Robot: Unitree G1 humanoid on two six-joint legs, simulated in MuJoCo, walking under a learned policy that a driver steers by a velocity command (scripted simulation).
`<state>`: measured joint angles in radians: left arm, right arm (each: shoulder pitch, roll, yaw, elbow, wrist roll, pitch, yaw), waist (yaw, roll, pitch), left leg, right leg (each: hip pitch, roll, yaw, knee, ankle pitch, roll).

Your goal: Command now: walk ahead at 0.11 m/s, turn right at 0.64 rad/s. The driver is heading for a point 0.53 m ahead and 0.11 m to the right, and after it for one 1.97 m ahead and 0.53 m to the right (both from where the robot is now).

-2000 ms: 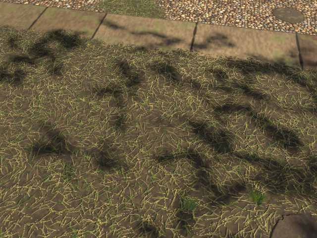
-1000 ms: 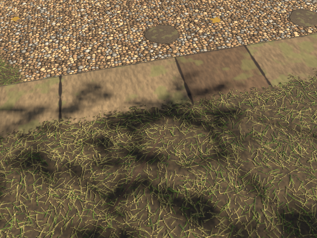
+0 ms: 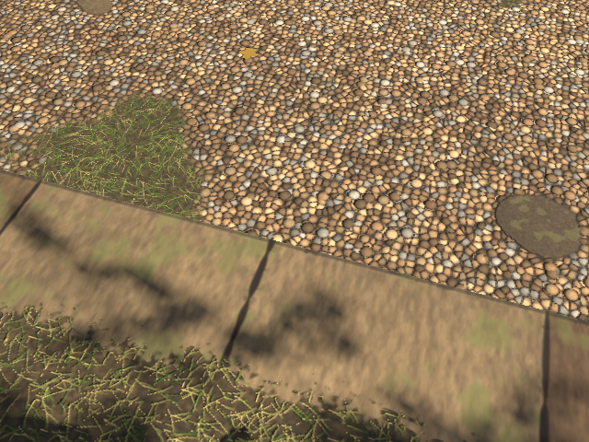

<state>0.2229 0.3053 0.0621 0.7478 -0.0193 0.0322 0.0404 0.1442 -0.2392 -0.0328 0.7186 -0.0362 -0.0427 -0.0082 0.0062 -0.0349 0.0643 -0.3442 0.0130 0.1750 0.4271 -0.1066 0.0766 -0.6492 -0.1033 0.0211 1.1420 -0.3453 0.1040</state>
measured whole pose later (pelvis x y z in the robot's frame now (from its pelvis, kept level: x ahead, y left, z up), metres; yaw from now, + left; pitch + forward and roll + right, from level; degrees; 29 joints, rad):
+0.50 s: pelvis +0.04 -0.07 +0.01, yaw -22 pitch +3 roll +2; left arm 0.19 0.30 0.06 0.59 0.01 0.02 0.04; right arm 0.07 -0.31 -0.09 0.78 0.00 0.02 -0.02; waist -0.01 0.03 0.03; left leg -0.56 0.00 -0.05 0.93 -0.28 -0.07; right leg -0.32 0.06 0.10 0.47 -0.20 -0.06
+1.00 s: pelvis +0.15 -0.06 +0.01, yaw -2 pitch +3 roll -3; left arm 0.07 0.31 0.10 0.63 -0.02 -0.12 -0.03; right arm 0.46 -0.26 -0.06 0.76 0.04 -0.03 -0.03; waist -0.08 -0.01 -0.02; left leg -0.13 -0.02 -0.25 0.39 -0.31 0.07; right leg -0.49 0.04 0.09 0.66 -0.23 0.05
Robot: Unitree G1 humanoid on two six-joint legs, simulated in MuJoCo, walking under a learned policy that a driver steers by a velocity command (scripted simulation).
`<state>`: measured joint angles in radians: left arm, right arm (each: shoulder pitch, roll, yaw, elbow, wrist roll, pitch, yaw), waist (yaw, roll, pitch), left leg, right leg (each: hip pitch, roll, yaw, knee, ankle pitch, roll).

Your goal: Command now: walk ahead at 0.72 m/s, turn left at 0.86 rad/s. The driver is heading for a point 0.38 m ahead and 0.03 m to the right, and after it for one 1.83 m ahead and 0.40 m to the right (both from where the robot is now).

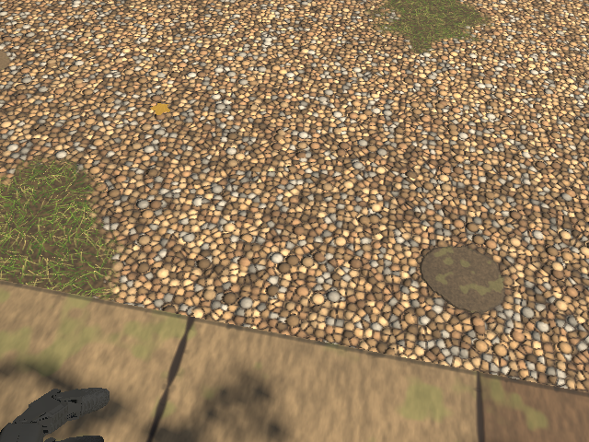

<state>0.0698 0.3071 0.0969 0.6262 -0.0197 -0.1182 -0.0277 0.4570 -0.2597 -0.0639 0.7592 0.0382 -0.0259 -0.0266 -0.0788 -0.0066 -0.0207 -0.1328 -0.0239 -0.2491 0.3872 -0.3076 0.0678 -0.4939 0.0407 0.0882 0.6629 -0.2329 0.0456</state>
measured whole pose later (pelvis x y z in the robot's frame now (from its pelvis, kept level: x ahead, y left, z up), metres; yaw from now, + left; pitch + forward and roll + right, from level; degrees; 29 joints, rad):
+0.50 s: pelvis +0.30 +0.02 -0.03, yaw +4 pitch +2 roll -2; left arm 0.60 0.25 0.06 0.86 -0.03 -0.06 0.01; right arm -0.04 -0.25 -0.01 0.53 -0.01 -0.12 0.04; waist 0.14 0.03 0.04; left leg -0.56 0.01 -0.06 0.53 0.07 0.03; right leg 0.06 0.01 0.12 0.43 -0.48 0.02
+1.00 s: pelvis +0.41 +0.00 -0.02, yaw -22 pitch +1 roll +3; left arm 0.19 0.34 0.09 0.56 0.00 0.04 -0.01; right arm 0.04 -0.33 -0.10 0.73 0.00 0.01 -0.01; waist 0.00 0.03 0.09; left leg -0.45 0.06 0.05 1.05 -0.51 -0.04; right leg -0.42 0.00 0.00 0.66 -0.25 -0.07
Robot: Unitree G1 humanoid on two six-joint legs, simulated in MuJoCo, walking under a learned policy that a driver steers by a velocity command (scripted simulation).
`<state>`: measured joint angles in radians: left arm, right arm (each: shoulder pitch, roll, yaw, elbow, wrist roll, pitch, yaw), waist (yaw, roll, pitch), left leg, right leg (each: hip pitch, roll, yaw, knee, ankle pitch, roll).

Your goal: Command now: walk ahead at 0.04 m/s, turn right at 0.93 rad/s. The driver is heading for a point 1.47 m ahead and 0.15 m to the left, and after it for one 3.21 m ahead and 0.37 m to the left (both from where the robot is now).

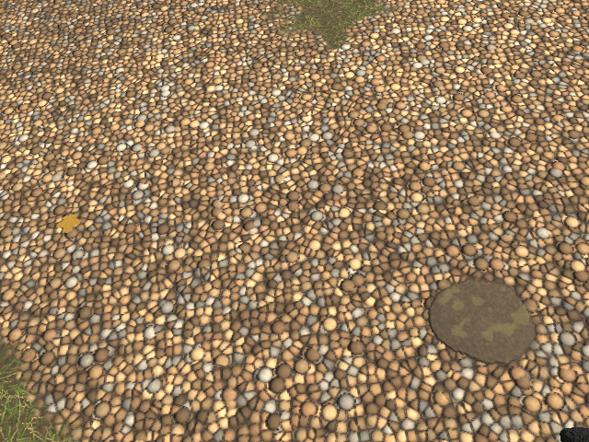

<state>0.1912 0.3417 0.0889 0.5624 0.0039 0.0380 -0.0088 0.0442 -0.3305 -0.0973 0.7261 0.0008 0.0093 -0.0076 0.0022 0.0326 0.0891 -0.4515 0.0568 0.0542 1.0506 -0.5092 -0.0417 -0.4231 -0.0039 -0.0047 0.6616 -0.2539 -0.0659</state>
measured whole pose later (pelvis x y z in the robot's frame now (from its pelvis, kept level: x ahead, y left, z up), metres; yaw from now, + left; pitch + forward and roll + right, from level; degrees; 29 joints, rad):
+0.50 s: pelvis +0.05 +0.03 +0.00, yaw -4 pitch +0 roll +0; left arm 0.11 0.25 0.03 0.58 0.03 0.02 0.03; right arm 0.20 -0.28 -0.05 0.75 0.01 0.01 0.01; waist -0.03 -0.02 0.04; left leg -0.33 -0.02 -0.11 0.60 -0.28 -0.01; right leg -0.31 0.07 0.07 0.64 -0.35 -0.01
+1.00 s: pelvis +0.04 +0.07 +0.00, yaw +19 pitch +2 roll -1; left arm 0.20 0.32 0.09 0.68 -0.02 0.00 0.00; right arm 0.07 -0.30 -0.08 0.58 0.02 0.08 0.03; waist 0.04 -0.01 0.08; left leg -0.33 0.03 0.04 0.56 -0.22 0.01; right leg -0.22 -0.12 -0.21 0.58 -0.37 0.03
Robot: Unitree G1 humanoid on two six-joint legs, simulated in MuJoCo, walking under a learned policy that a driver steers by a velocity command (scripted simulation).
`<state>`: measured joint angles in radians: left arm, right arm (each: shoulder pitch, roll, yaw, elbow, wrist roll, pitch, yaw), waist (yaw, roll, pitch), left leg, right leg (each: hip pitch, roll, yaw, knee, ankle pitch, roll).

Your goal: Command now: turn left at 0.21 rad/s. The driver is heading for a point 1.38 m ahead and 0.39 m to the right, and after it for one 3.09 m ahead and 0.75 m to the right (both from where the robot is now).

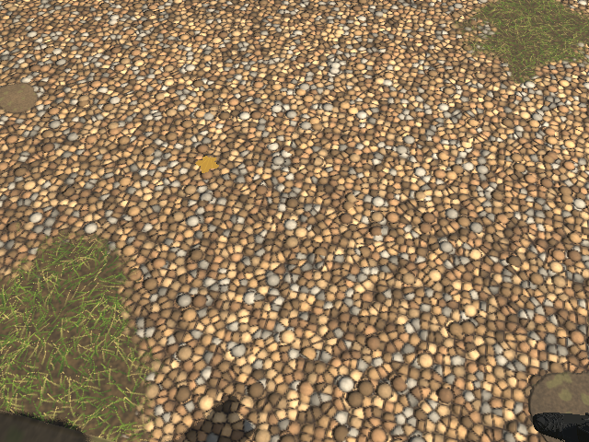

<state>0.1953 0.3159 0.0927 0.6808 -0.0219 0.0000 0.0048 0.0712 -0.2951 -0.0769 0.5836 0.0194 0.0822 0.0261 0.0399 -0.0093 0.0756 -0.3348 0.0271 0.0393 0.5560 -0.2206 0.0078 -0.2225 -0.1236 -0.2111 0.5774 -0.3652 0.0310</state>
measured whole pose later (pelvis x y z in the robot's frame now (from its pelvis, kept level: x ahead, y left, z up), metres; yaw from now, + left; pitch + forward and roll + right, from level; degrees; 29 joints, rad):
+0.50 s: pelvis +0.00 +0.00 +0.00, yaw -18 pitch +1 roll +2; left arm 0.17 0.29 0.09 0.61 -0.03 0.10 -0.02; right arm 0.09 -0.30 -0.10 0.72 0.01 0.03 -0.01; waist 0.01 0.01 0.08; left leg -0.20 0.12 0.35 0.52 -0.31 -0.01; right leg -0.36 -0.09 -0.10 0.70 -0.35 0.02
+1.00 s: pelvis +0.04 -0.03 +0.00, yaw -26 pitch +1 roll -1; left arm 0.08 0.23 0.02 0.64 0.01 0.02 0.02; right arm 0.22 -0.29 -0.07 0.74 0.03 0.03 0.01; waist -0.04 0.01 0.02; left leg -0.35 0.04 0.03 0.71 -0.38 -0.03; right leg -0.23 0.04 -0.02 0.54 -0.32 -0.05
